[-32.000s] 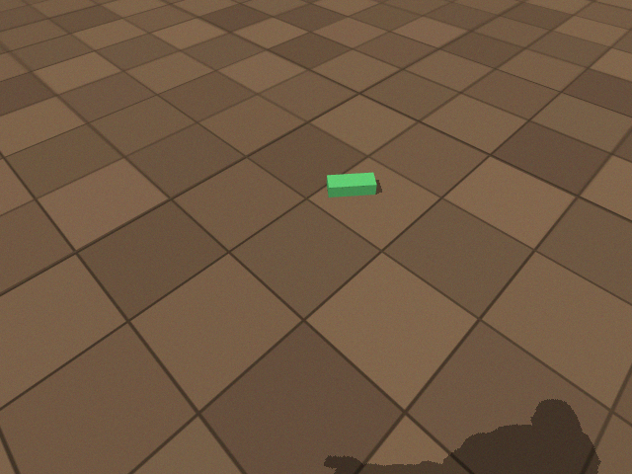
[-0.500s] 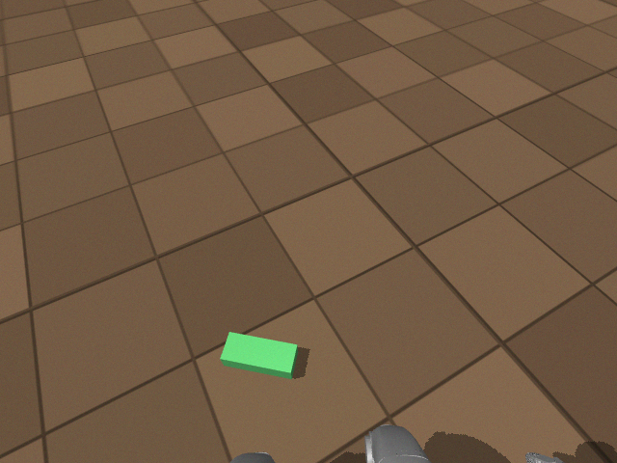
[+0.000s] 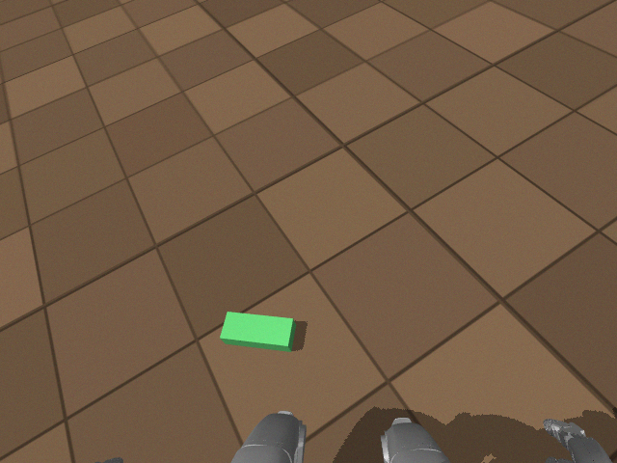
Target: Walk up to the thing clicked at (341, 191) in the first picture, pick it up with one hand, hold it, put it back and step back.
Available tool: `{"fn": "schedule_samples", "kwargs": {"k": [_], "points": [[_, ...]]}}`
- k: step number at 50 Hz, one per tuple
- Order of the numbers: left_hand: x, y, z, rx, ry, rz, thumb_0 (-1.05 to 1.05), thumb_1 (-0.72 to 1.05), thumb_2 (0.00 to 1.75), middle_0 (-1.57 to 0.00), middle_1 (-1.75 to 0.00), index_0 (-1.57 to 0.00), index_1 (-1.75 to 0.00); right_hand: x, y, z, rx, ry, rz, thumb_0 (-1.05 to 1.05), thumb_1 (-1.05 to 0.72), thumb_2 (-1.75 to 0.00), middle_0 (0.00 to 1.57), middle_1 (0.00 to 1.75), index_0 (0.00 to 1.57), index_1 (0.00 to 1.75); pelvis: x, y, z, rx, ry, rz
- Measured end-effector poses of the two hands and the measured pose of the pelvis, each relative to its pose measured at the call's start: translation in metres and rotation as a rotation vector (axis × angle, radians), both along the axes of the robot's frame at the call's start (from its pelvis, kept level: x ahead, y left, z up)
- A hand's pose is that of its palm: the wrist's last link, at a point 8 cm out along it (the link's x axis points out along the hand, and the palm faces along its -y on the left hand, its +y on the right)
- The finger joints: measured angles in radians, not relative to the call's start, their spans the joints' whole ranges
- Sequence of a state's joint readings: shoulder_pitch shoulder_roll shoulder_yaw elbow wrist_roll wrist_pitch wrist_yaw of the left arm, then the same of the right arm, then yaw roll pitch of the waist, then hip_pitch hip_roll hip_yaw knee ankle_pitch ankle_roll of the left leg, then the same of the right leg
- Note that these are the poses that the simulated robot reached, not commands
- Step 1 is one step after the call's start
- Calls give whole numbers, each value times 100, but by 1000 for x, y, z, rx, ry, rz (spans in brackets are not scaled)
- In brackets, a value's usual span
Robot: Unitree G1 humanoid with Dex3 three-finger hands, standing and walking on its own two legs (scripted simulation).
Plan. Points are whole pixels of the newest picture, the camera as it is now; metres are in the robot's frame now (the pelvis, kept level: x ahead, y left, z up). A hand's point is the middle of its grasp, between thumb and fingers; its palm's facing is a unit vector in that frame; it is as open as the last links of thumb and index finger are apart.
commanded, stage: walk up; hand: left
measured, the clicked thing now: (258, 331) +0.52 +0.28 -0.71
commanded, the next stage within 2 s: stand in 1.36 s
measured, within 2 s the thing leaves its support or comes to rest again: neither
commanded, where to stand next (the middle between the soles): +0.12 +0.06 m, yaw -3 degrees
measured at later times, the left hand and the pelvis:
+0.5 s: hand out of the picture +0.02 +0.38 -0.13, palm faces -0.08 -0.92 -0.38, open 7.4 cm; pelvis -0.02 +0.09 +0.03, yaw -2 degrees
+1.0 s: hand (122, 443) +0.16 +0.29 -0.10, palm faces -0.14 -0.89 -0.43, open 7.4 cm; pelvis +0.05 +0.03 +0.03, yaw -7 degrees
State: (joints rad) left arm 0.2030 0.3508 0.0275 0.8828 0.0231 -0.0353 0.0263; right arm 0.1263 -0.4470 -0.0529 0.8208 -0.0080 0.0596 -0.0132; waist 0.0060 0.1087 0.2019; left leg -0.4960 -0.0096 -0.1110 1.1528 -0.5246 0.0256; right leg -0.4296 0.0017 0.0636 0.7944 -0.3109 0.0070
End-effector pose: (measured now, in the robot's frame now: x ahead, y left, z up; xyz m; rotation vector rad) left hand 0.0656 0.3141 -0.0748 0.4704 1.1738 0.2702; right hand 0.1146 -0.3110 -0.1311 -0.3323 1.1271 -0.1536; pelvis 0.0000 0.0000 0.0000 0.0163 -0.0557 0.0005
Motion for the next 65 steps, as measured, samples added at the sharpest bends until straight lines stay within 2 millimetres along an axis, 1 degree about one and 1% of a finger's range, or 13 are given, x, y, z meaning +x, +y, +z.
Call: {"fn": "schedule_samples", "kwargs": {"k": [5,10,13,17,25,29,32,37,43,47,53,59,65], "points": [[-22,29,32,110,-55,21,0,90,90,-21,-30,-21,-30,-20,22,-14,75,41,37,0,-90,-90,20,30,20,30,-10,9,2,3,5,5],[-54,68,46,149,-58,51,0,90,90,-20,-30,-21,-30,-47,31,-8,77,74,34,0,-90,-90,20,30,21,30,-16,31,5,20,3,14],[-71,94,39,132,-36,67,0,90,90,-20,-30,-21,-30,-62,36,4,35,80,16,0,-90,-90,20,30,21,30,-19,51,5,22,-2,15],[-81,122,11,88,25,80,0,90,90,-20,-30,-21,-30,-91,47,21,-49,45,-42,0,-90,-90,20,30,20,30,-24,79,0,30,-22,-20],[-46,110,-17,-120,55,-17,1,90,90,-20,-30,-20,-30,-163,71,77,-133,89,-174,0,-90,-90,20,30,21,30,-25,93,27,-11,-39,-36],[-32,103,-28,-191,68,-34,0,90,90,-20,-30,-21,-30,-185,67,97,-204,142,-207,0,-90,-90,20,30,21,30,-21,91,31,-17,-43,-60],[-26,95,-35,-216,100,-34,0,91,90,-20,-30,-20,-30,-190,60,107,-233,160,-234,0,-89,-90,20,30,21,30,-15,87,32,-13,-40,-84],[-8,74,-31,-219,130,-59,0,91,90,-20,-30,-20,-30,-176,51,104,-198,150,-248,0,-90,-90,20,30,21,30,2,76,35,-12,-19,-117],[42,46,-13,-141,92,-138,1,91,90,-20,-30,-20,-30,-140,37,62,-78,148,-229,0,-90,-90,20,30,21,30,25,52,25,6,7,-138],[75,30,3,-82,14,-145,0,91,90,-20,-30,-21,-30,-107,35,32,-8,151,-204,0,-90,-90,20,30,20,30,37,37,20,-15,-2,-119],[102,16,28,-56,-57,-120,0,90,90,-20,-30,-21,-30,-45,36,28,41,73,-151,0,-90,-90,20,30,21,30,56,27,31,14,5,-121],[124,11,15,-66,-67,-109,0,90,90,-20,-30,-21,-30,-11,32,29,3,57,-135,0,-90,-90,20,30,20,30,64,29,26,3,12,-113],[142,15,-21,-127,-89,-109,0,90,90,-20,-30,-21,-30,-6,32,34,-76,86,-107,0,-90,-90,20,30,20,30,60,43,9,-15,22,-67]]}}
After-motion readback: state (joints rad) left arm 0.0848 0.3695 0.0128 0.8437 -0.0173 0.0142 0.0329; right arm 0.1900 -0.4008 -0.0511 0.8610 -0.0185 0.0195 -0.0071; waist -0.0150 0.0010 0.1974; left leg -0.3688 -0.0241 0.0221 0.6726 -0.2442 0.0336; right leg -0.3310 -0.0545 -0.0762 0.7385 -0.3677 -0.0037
